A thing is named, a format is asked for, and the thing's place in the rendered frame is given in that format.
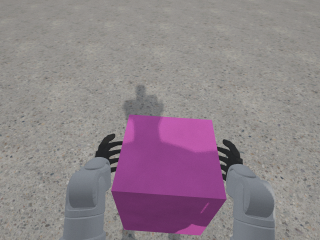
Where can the right robot hand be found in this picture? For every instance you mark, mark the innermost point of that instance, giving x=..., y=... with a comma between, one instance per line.
x=232, y=154

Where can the left robot forearm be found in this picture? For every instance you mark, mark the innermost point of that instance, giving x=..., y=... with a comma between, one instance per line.
x=85, y=201

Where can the carton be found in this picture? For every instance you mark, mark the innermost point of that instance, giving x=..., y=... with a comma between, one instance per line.
x=168, y=177

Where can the left robot hand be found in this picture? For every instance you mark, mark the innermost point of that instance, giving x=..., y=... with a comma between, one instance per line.
x=105, y=146

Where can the right robot forearm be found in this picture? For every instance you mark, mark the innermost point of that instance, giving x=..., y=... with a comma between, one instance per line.
x=254, y=204

